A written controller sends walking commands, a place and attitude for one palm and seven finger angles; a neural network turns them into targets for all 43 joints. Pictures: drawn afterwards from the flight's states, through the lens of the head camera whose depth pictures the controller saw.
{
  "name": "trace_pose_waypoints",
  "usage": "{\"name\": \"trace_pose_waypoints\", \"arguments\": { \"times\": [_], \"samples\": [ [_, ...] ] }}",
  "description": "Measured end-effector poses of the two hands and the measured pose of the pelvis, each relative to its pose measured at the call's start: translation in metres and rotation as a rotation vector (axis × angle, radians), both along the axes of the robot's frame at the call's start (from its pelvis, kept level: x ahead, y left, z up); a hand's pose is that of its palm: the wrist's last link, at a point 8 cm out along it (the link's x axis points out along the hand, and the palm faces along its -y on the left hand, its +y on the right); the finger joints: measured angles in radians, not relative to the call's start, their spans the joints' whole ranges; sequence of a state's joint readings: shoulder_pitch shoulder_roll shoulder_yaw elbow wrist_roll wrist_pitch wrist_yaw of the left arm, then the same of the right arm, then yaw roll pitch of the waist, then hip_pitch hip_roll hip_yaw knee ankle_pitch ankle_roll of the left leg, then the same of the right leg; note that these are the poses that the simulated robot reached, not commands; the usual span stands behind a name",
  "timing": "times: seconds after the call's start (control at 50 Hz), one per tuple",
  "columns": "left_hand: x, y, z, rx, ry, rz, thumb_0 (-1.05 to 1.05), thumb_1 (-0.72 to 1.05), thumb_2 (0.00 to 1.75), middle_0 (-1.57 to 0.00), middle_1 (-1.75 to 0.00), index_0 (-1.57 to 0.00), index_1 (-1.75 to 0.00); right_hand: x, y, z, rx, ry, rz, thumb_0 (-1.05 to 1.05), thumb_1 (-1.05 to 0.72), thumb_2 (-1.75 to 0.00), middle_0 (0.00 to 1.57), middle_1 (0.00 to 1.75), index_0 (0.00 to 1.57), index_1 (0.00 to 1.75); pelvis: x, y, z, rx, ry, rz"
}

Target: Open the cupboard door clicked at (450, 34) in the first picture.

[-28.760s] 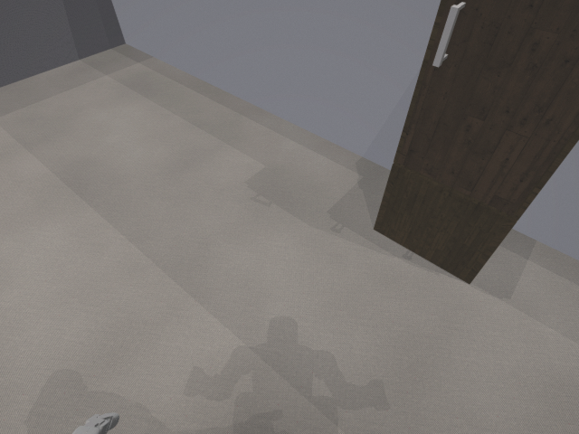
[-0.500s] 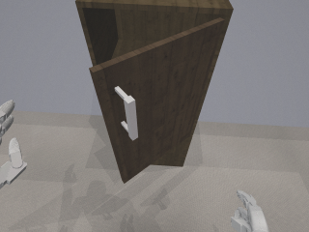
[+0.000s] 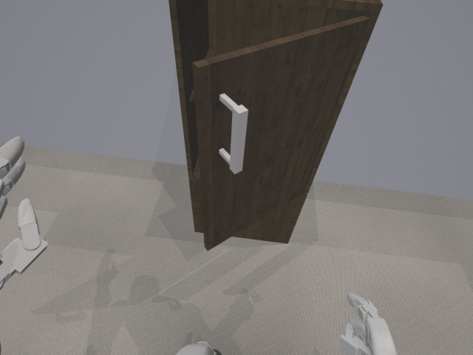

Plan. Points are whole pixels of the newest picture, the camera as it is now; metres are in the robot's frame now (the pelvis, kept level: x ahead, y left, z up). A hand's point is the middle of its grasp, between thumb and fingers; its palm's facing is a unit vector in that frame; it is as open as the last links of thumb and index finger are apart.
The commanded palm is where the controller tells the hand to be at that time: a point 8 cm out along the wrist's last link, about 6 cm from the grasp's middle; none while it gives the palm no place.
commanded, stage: step back with the hand held close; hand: left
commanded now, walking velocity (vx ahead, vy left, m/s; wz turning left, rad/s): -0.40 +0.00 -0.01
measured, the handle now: (231, 135) +0.46 +0.06 +0.13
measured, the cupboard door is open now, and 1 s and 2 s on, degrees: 42 42 42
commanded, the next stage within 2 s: stop stepping back and stand still in 0.10 s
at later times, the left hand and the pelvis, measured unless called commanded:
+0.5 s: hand out of the picture +0.06 +0.30 +0.19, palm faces +0.43 -0.82 -0.38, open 7.5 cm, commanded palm +0.03 +0.33 +0.19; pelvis -0.12 +0.03 +0.00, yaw -1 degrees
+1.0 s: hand out of the picture +0.01 +0.31 +0.18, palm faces +0.45 -0.76 -0.47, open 7.5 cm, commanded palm -0.04 +0.33 +0.19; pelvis -0.19 +0.04 +0.01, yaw -3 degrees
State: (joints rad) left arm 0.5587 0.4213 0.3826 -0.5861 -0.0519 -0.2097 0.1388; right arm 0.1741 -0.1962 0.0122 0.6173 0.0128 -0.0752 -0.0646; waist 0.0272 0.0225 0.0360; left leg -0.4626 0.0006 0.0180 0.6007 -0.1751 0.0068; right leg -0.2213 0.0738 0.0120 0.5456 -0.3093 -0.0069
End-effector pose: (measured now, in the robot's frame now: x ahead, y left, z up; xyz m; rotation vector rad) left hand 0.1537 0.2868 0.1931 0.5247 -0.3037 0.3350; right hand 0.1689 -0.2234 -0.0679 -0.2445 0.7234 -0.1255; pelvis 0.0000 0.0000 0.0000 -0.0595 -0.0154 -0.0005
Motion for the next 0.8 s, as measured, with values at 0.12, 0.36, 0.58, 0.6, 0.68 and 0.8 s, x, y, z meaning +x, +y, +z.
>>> {"name": "trace_pose_waypoints", "arguments": {
  "times": [0.12,0.36,0.58,0.6,0.68,0.8],
  "samples": [
    [-0.009,0.024,0.005,0.021,-0.073,-0.021,0.02,0.88,0.9,-0.22,-0.31,-0.21,-0.3,-0.023,-0.003,0.016,-0.071,-0.052,-0.041,0.01,-0.9,-0.89,0.21,0.3,0.21,0.3,-0.024,0.014,-0.002,-0.001,-0.02,-0.016],
    [-0.098,0.019,-0.005,0.021,0.021,-0.056,0.02,0.89,0.9,-0.21,-0.3,-0.2,-0.3,-0.102,0.013,0.013,-0.035,-0.056,0.005,0.01,-0.9,-0.89,0.21,0.3,0.21,0.3,-0.108,0.017,-0.004,0.017,0.056,-0.045],
    [-0.123,0.075,-0.01,-0.104,-0.11,0.103,0.01,0.88,0.9,-0.22,-0.31,-0.21,-0.3,-0.183,0.027,0.002,-0.081,0.022,-0.081,0.01,-0.9,-0.89,0.21,0.3,0.21,0.3,-0.136,0.046,-0.002,0.02,-0.017,-0.028],
    [-0.12,0.076,-0.01,-0.113,-0.091,0.101,0.01,0.88,0.9,-0.21,-0.31,-0.21,-0.3,-0.188,0.03,0.004,-0.074,0.011,-0.082,0.01,-0.9,-0.89,0.21,0.3,0.21,0.3,-0.142,0.048,0.0,0.018,-0.026,-0.03],
    [-0.123,0.059,-0.003,-0.088,-0.039,-0.009,0.02,0.89,0.9,-0.21,-0.3,-0.2,-0.3,-0.21,0.043,0.017,-0.03,-0.006,-0.087,0.01,-0.9,-0.89,0.21,0.3,0.21,0.3,-0.157,0.049,0.013,0.015,-0.037,-0.031],
    [-0.159,0.039,0.015,0.026,0.034,-0.098,0.02,0.89,0.9,-0.21,-0.31,-0.21,-0.3,-0.23,0.045,0.024,-0.006,0.009,-0.108,0.01,-0.9,-0.89,0.21,0.3,0.21,0.3,-0.166,0.048,0.025,0.012,-0.017,-0.058]
  ]
}}
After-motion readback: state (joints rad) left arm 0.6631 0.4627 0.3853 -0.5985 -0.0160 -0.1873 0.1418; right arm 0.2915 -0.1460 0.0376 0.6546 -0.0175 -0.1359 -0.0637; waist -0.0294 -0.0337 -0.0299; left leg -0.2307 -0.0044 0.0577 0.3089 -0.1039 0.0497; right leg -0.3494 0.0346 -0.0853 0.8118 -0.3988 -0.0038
